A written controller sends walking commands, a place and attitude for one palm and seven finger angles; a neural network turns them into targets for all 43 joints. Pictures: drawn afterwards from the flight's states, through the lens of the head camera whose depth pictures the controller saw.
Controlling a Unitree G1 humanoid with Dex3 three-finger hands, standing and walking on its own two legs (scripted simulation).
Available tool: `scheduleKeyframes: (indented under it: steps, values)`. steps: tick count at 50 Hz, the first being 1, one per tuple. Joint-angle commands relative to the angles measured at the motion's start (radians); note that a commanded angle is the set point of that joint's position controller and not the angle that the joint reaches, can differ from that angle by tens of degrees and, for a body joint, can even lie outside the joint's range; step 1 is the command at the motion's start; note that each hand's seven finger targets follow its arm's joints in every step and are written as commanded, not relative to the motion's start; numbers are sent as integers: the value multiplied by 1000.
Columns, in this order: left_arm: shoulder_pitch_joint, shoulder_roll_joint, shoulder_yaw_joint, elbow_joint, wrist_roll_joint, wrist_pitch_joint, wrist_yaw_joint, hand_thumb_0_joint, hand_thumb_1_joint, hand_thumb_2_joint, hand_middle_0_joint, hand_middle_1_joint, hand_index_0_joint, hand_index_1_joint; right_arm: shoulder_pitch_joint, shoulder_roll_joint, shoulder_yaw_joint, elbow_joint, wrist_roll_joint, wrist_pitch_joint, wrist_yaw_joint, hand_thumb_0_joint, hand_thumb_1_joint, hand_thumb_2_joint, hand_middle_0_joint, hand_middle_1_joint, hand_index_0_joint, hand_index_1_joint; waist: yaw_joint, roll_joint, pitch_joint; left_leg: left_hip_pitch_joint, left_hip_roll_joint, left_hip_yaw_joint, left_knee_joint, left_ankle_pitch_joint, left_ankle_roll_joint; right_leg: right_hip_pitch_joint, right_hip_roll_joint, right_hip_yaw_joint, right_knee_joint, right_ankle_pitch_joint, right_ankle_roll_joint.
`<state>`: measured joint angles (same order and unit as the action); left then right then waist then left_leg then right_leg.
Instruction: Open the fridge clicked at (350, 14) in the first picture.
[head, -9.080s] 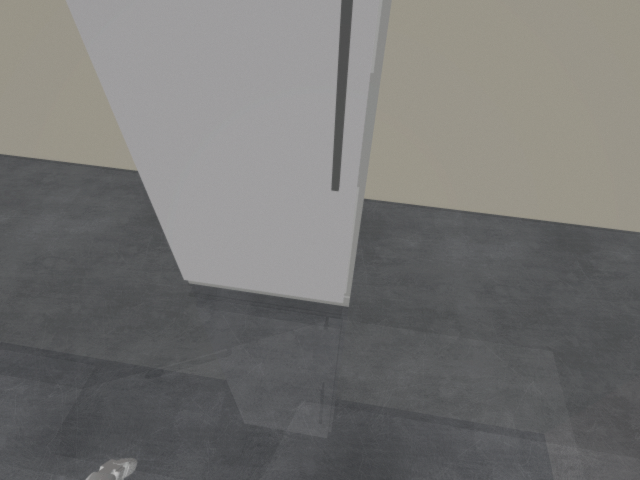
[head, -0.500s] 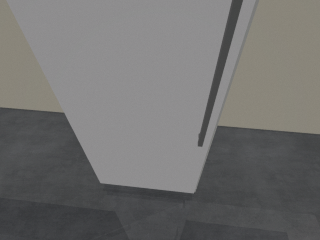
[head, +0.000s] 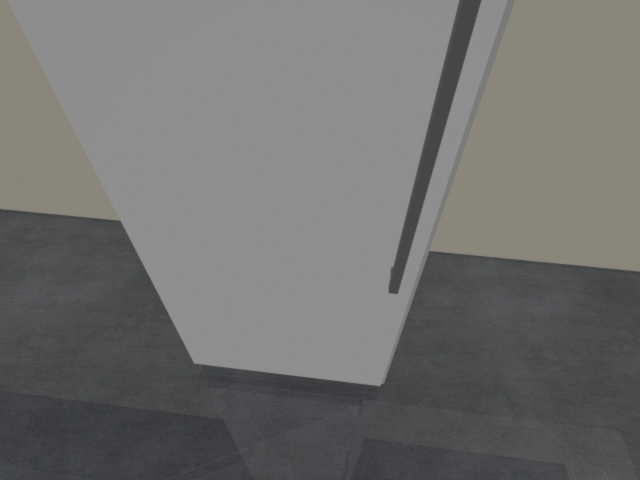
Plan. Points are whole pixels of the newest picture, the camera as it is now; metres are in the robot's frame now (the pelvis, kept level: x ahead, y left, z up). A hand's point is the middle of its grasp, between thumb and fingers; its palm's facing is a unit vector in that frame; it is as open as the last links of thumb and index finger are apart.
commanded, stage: look again from close up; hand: right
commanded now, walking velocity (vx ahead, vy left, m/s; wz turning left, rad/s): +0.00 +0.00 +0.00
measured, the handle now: (419, 182) +0.49 -0.11 +0.12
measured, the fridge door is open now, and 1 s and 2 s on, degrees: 0 0 0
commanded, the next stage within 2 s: raise the hand to about handle height in 0.72 s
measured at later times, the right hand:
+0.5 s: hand out of the picture +0.02 -0.15 -0.17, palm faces +0.00 +0.98 -0.18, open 7.3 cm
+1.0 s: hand (473, 430) +0.20 -0.17 -0.03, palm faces +0.27 +0.96 -0.10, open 7.6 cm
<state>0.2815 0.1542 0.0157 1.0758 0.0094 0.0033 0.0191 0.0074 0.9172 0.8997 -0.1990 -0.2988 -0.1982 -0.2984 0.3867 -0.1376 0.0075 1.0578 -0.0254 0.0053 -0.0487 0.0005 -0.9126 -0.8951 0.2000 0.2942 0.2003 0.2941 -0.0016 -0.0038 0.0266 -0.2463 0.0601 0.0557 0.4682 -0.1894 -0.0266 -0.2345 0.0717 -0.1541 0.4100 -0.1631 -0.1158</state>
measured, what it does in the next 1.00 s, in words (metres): stands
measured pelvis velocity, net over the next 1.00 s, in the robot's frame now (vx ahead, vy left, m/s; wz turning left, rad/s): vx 0.02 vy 0.02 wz -0.07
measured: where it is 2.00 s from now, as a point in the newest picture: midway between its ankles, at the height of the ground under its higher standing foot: outside the picture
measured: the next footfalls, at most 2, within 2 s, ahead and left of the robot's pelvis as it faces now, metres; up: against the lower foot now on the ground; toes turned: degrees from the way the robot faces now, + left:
none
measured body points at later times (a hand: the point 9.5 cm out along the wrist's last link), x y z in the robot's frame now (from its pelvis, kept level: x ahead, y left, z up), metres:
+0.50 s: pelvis +0.01 +0.01 +0.00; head +0.02 +0.01 +0.45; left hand +0.00 +0.23 -0.16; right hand +0.02 -0.20 -0.16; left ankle +0.04 +0.14 -0.74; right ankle +0.05 -0.03 -0.74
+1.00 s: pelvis +0.02 +0.02 -0.01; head +0.02 +0.02 +0.44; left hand +0.12 +0.26 -0.12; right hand +0.18 -0.22 -0.02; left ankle +0.05 +0.12 -0.74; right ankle +0.05 -0.03 -0.74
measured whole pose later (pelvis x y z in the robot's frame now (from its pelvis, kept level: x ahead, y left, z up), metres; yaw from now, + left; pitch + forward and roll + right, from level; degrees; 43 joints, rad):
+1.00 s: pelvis +0.02 +0.02 -0.01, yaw -4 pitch +1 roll -1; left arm 0.34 0.22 -0.02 0.78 -0.01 -0.30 0.04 0.01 0.91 0.90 -0.20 -0.30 -0.20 -0.30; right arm 0.43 -0.18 -0.06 0.08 0.16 -0.08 -0.09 0.01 -0.86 -0.87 0.20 0.33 0.20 0.33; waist 0.05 0.03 -0.03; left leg -0.37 0.03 0.04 0.64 -0.29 0.03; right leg -0.34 0.10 -0.10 0.55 -0.23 -0.08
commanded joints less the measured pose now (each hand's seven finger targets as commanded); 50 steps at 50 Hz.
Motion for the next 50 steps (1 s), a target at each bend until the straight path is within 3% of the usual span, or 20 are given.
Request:
scheduleKeyframes:
  steps: [1, 6, 15, 26, 30, 40, 41, 42, 43, 44, 45, 46, 47, 48, 49, 50]
  values:
    - [52, 113, 25, -31, -2, -14, 3, 0, 900, 900, -200, -300, -200, -300, 86, -87, -17, -20, -5, -12, -4, 0, -900, -900, 200, 300, 200, 300, -2, 4, 68, -21, 42, -71, -67, -66, 41, -52, -220, 268, -202, -280, 76]
    - [60, 104, 22, -22, -2, -18, 2, 0, 900, 900, -200, -300, -200, -300, 66, -92, -17, -20, -3, -19, -4, 0, -900, -900, 200, 300, 200, 300, 2, 27, 53, -13, 52, -84, -86, -44, 45, -29, -212, 244, -172, -211, 72]
    - [68, 94, 16, -2, -1, -23, 3, 0, 900, 900, -200, -300, -200, -300, 29, -93, -16, -19, 3, -22, -4, 0, -900, -900, 200, 300, 200, 300, 8, 1, 51, -8, 57, -89, -91, -31, 49, -6, -206, 231, -163, -158, 77]
    - [68, 93, 10, 12, -2, -24, 1, 0, 900, 900, -200, -300, -200, -300, -3, -107, -15, -16, 4, -26, -4, 0, -900, -900, 200, 300, 200, 300, 7, 12, 44, 25, 65, -89, -114, -5, 51, 1, -202, 221, -143, -98, 74]
    - [60, 104, 13, 14, 0, -21, 1, 0, 900, 900, -200, -300, -200, -300, -14, -108, -16, -13, 4, -23, -2, 0, -900, -900, 200, 300, 200, 300, 10, -6, 69, 2, 61, -86, -116, -46, 49, -5, -205, 236, -172, -167, 78]
    - [39, 127, 15, 16, -1, -23, 1, 0, 900, 900, -200, -300, -200, -300, -31, -128, -18, -7, 4, -26, 1, 0, -900, -900, 200, 300, 200, 300, 10, 4, 51, 17, 62, -86, -121, -37, 49, 16, -209, 239, -179, -155, 78]
    - [-4, 204, 11, -107, 14, -36, -3, 0, 900, 900, -200, -300, -200, -300, -64, -242, -2, -60, -5, -43, 9, 0, -900, -900, 200, 300, 200, 300, 21, 2, 85, 50, 30, -34, -55, -13, 60, -23, -151, 239, -148, 22, 111]
    - [-4, 265, -13, -433, -44, -196, 38, 0, 900, 900, -200, -300, -200, -300, -809, -419, -218, -1468, 174, -209, -36, 0, -877, -890, 202, 315, 202, 315, 114, -151, -514, -5, -87, -10, 51, 2, 34, 306, -97, 217, -68, 11, 144]
    - [-8, 226, -43, -415, -49, -295, 65, 0, 900, 900, -200, -300, -200, -300, -321, -344, -137, -1366, 138, -150, -75, 0, -853, -880, 203, 330, 203, 330, 21, -256, -504, -167, -66, -11, 177, -160, 52, 391, -182, 311, -174, -74, 212]
    - [-69, 180, -40, -350, -47, -326, 59, 0, 900, 900, -200, -300, -200, -300, 3, -30, 10, -1026, 149, -34, -86, 0, -830, -870, 205, 345, 205, 345, 41, -78, -151, -278, -66, -6, 236, -180, 47, 152, -192, 322, -217, -266, 223]
    - [-60, 226, -14, -403, -51, -355, 52, 0, 900, 900, -200, -300, -200, -300, -33, -27, 14, -1198, 190, -53, -83, 0, -807, -860, 207, 360, 207, 360, 37, -75, -59, -244, -48, -2, 182, -176, 54, 50, -152, 282, -155, -281, 161]
    - [-79, 217, -6, -424, -46, -380, 53, 0, 900, 900, -200, -300, -200, -300, 16, -47, -32, -1166, 183, -72, -81, 0, -783, -850, 208, 375, 208, 375, 47, -24, 19, -229, -48, 14, 121, -188, 57, -30, -139, 262, -87, -288, 137]
    - [-55, 238, 11, -456, -31, -390, 40, 0, 900, 900, -200, -300, -200, -300, 6, -109, -87, -1224, 187, -125, -68, 0, -760, -840, 210, 390, 210, 390, 49, 10, -47, -212, -49, 13, 69, -171, 56, -56, -117, 259, -1, -271, 127]
    - [-49, 236, 29, -474, -16, -392, 29, 0, 900, 900, -200, -300, -200, -300, 83, -134, -138, -1217, 194, -175, -36, 0, -737, -830, 212, 405, 212, 405, 21, 21, -131, -201, -55, 9, 83, -143, 60, -65, -109, 253, 59, -189, 130]
    - [-74, 235, 41, -495, -8, -386, 15, 0, 900, 900, -200, -300, -200, -300, 176, -133, -167, -1138, 210, -229, 4, 0, -713, -820, 213, 420, 213, 420, -1, 106, -98, -239, -62, 17, 115, -192, 58, -150, -114, 256, 98, -204, 141]
    - [-100, 229, 47, -507, -7, -375, 1, 0, 900, 900, -200, -300, -200, -300, 245, -60, -140, -1031, 232, -291, 62, 0, -690, -810, 215, 435, 215, 435, -4, 230, -16, -316, -72, 38, 160, -254, 57, -249, -117, 253, 147, -244, 145]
